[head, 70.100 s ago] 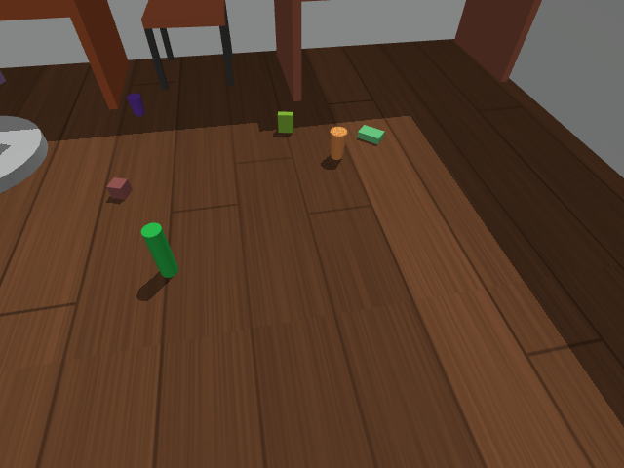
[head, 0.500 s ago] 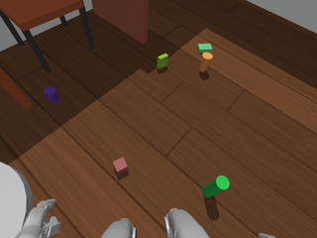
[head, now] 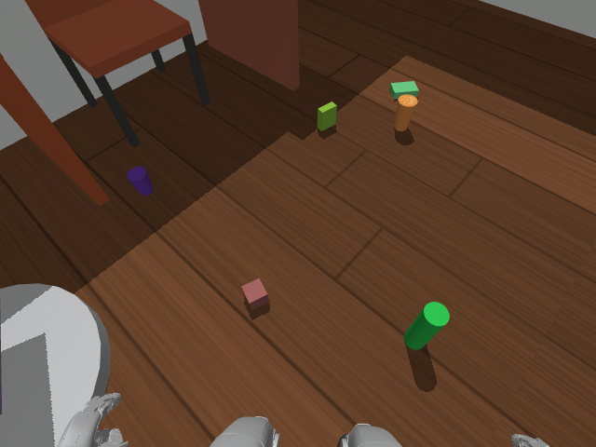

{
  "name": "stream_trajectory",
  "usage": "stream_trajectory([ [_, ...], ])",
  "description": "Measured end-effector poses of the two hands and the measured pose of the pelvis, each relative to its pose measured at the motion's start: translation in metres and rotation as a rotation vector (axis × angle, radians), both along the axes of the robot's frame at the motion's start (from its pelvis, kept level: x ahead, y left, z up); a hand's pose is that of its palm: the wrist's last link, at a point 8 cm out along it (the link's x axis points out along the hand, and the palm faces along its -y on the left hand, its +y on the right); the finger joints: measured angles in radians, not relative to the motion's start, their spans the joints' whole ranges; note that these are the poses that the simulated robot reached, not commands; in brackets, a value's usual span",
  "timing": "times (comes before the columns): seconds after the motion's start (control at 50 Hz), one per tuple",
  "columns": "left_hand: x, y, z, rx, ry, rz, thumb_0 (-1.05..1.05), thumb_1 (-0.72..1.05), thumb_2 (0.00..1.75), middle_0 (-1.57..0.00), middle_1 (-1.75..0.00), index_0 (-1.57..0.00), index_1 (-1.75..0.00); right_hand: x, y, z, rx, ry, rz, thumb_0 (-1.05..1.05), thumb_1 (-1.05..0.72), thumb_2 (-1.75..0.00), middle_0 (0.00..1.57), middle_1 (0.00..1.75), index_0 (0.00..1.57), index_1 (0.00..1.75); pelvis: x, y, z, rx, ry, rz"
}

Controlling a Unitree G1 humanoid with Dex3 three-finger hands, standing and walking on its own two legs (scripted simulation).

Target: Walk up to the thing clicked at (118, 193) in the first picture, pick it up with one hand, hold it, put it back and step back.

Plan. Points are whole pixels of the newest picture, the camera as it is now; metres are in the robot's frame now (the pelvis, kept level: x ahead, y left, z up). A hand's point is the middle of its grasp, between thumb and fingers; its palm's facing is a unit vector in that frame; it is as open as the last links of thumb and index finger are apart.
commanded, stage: step back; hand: left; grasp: from above
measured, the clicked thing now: (255, 294) +0.60 +0.20 -0.73
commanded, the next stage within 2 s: none
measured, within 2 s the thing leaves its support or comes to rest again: neither
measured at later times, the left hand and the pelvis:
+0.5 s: hand out of the picture -0.09 +0.26 -0.16, palm faces -0.07 -0.91 -0.41, open 7.3 cm; pelvis -0.17 -0.01 -0.02, yaw -4 degrees
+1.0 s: hand out of the picture -0.21 +0.25 -0.14, palm faces -0.01 -0.92 -0.39, open 7.3 cm; pelvis -0.34 -0.02 +0.00, yaw -1 degrees
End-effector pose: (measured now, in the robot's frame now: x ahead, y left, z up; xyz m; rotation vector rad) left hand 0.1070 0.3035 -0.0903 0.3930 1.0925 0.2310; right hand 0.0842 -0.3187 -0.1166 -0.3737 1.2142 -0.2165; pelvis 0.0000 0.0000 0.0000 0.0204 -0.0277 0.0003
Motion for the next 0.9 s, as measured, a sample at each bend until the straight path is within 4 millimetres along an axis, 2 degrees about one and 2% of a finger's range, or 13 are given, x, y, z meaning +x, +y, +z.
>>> stream_trajectory([
  [0.1,-0.023,0.019,-0.018,-0.026,-0.032,0.006,0.00,0.90,0.90,-0.21,-0.30,-0.21,-0.30,-0.024,0.017,0.001,-0.022,-0.016,0.034,0.01,-0.91,-0.90,0.20,0.30,0.20,0.30,-0.034,0.013,-0.011,0.004,-0.017,0.021],
  [0.18,-0.051,0.025,-0.022,-0.042,0.005,0.027,0.00,0.90,0.90,-0.21,-0.30,-0.21,-0.30,-0.046,0.030,0.014,-0.008,-0.044,0.041,0.01,-0.90,-0.90,0.21,0.30,0.20,0.30,-0.057,0.017,-0.004,-0.029,-0.023,0.015],
  [0.28,-0.092,0.026,-0.021,-0.053,0.029,0.032,0.00,0.91,0.90,-0.21,-0.30,-0.21,-0.30,-0.068,0.033,0.027,-0.018,-0.084,0.036,0.01,-0.90,-0.90,0.21,0.30,0.21,0.30,-0.086,0.015,0.002,-0.043,-0.012,-0.017],
  [0.36,-0.130,0.022,-0.025,-0.042,0.084,0.016,0.00,0.91,0.90,-0.21,-0.30,-0.21,-0.30,-0.084,0.027,0.029,-0.020,-0.144,0.027,0.01,-0.90,-0.90,0.21,0.30,0.21,0.30,-0.114,0.010,0.000,-0.042,-0.012,-0.050],
  [0.44,-0.166,0.013,-0.028,-0.025,0.115,-0.006,0.00,0.91,0.90,-0.21,-0.30,-0.21,-0.30,-0.111,0.011,0.020,-0.012,-0.177,0.018,0.01,-0.90,-0.90,0.21,0.30,0.21,0.30,-0.147,0.000,-0.009,-0.031,-0.013,-0.078],
  [0.5,-0.197,0.001,-0.027,-0.009,0.123,-0.009,0.00,0.91,0.90,-0.21,-0.30,-0.21,-0.30,-0.138,-0.006,0.006,-0.002,-0.177,-0.006,0.01,-0.90,-0.90,0.21,0.30,0.21,0.30,-0.173,-0.009,-0.016,-0.053,-0.023,-0.077],
  [0.6,-0.246,-0.011,-0.008,0.000,0.138,0.007,0.00,0.90,0.90,-0.21,-0.30,-0.21,-0.30,-0.194,-0.016,0.003,0.016,-0.103,-0.056,0.01,-0.90,-0.90,0.21,0.30,0.20,0.30,-0.203,-0.015,-0.004,0.003,-0.022,-0.073],
  [0.66,-0.257,-0.011,0.000,0.019,0.123,0.003,0.00,0.90,0.90,-0.21,-0.30,-0.21,-0.30,-0.229,-0.018,0.002,0.018,-0.059,-0.059,0.01,-0.90,-0.90,0.20,0.30,0.20,0.30,-0.220,-0.016,0.001,0.016,-0.012,-0.057],
  [0.74,-0.259,-0.005,0.002,0.036,0.044,-0.010,0.00,0.90,0.90,-0.21,-0.30,-0.21,-0.30,-0.273,-0.015,-0.003,0.008,0.018,-0.041,0.01,-0.91,-0.90,0.20,0.30,0.20,0.30,-0.247,-0.014,-0.002,0.010,-0.006,-0.021],
  [0.82,-0.263,0.003,-0.009,0.018,-0.034,-0.013,0.00,0.90,0.90,-0.21,-0.30,-0.21,-0.30,-0.306,-0.005,-0.009,-0.006,0.050,-0.018,0.01,-0.91,-0.90,0.20,0.30,0.20,0.30,-0.279,-0.008,-0.013,0.013,-0.017,0.016],
  [0.9,-0.283,0.000,-0.013,-0.011,-0.035,-0.001,0.00,0.90,0.90,-0.21,-0.30,-0.21,-0.30,-0.332,0.004,-0.002,0.011,0.033,-0.007,0.01,-0.90,-0.90,0.21,0.30,0.20,0.30,-0.308,-0.008,-0.009,-0.003,-0.029,0.010],
])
